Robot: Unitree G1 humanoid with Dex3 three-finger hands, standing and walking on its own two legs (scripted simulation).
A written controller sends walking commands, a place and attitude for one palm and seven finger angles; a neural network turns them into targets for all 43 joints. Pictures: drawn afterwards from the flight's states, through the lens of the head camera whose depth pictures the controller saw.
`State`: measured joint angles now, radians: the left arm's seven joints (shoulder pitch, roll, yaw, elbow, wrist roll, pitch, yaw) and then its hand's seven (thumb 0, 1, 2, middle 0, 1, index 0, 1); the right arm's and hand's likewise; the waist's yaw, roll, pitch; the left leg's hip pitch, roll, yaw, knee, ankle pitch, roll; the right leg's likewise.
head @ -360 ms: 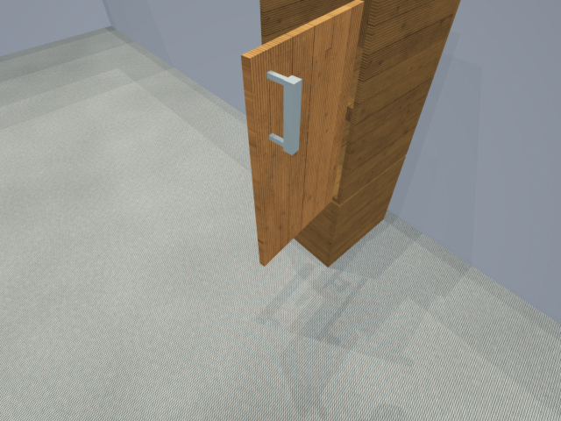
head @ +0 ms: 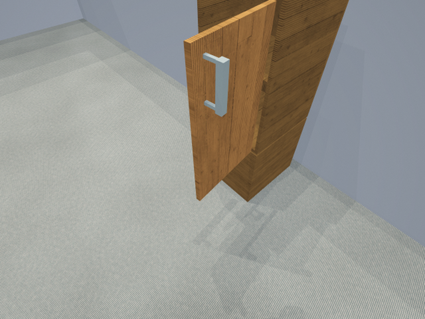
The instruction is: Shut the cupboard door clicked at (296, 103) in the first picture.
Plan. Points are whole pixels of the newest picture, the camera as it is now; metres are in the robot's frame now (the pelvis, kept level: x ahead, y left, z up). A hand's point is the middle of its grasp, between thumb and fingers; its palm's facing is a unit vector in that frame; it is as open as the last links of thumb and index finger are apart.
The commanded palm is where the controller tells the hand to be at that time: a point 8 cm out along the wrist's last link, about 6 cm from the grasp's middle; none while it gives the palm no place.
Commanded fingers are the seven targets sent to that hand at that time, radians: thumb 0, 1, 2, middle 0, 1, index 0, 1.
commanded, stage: look at it before walking up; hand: left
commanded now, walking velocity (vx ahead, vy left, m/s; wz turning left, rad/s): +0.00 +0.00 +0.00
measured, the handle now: (214, 85) +0.59 +0.03 +0.14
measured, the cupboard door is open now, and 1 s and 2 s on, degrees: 97 97 97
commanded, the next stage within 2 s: walk around to get in front in 0.48 s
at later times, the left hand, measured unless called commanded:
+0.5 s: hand out of the picture -0.02 +0.17 -0.17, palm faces +0.05 -0.98 -0.18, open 7.4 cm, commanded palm none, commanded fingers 0.00 0.90 0.90 -0.20 -0.30 -0.20 -0.30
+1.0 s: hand out of the picture +0.04 +0.21 -0.18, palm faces -0.09 -0.97 -0.21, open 7.4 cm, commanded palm none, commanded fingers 0.00 0.90 0.90 -0.20 -0.30 -0.20 -0.30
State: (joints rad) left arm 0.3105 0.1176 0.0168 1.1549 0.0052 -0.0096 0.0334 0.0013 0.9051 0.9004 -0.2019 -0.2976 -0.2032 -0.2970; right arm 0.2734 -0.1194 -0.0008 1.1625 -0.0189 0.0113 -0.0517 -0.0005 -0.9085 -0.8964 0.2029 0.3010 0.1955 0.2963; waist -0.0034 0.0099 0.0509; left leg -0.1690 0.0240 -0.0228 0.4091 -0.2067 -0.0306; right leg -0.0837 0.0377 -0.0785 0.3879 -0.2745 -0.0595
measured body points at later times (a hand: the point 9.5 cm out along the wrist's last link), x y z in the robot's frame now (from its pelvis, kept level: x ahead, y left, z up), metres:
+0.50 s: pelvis +0.00 +0.00 +0.00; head +0.01 +0.00 +0.45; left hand -0.02 +0.22 -0.16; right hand -0.01 -0.20 -0.17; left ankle +0.01 +0.14 -0.74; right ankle -0.04 -0.07 -0.74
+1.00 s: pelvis -0.01 +0.02 -0.01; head +0.03 +0.02 +0.44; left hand +0.04 +0.26 -0.17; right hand -0.01 -0.22 -0.16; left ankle +0.01 +0.14 -0.74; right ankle -0.06 -0.07 -0.71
